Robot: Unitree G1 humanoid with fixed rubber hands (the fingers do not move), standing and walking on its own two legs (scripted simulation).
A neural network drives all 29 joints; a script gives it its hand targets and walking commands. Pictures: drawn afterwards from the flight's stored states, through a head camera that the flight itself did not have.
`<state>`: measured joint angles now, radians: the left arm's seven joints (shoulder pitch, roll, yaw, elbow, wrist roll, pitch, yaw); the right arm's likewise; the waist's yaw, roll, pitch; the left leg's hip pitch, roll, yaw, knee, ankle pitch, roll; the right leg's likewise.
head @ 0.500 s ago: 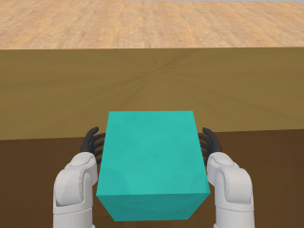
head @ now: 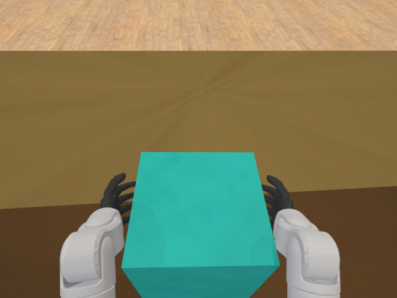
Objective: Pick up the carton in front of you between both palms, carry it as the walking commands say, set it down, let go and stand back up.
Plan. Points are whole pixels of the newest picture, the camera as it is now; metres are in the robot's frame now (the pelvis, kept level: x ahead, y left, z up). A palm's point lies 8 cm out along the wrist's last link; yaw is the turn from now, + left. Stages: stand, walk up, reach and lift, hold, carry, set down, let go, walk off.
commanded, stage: carry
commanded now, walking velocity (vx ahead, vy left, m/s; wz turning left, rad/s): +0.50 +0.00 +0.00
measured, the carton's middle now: (197, 231) +0.25 +0.00 +0.02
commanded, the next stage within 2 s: none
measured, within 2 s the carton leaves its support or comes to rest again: neither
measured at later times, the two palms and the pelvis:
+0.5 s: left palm (142, 107) +0.56 +0.13 +0.08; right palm (250, 102) +0.60 -0.17 +0.07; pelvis +0.34 -0.05 +0.00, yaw +4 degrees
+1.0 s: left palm (142, 35) +1.00 +0.18 +0.08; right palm (220, 36) +1.00 -0.12 +0.09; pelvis +0.65 +0.03 -0.01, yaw +2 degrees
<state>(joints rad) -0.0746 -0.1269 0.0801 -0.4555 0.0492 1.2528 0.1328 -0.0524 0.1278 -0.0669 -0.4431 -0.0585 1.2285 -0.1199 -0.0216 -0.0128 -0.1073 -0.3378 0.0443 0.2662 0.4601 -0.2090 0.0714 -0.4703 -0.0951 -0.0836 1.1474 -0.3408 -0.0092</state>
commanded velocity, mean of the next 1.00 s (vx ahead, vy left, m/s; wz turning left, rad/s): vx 0.50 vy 0.00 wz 0.00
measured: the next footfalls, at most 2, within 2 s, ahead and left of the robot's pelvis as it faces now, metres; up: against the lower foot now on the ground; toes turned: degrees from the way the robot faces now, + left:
right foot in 0.30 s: +0.40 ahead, -0.12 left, +0.00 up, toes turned -11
left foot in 0.80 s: +0.73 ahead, +0.09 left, +0.00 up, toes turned +11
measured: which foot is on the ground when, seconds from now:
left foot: down 0.00-0.34, up 0.36-0.78, down 0.80-1.00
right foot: up 0.00-0.28, down 0.30-0.82, up 0.84-1.00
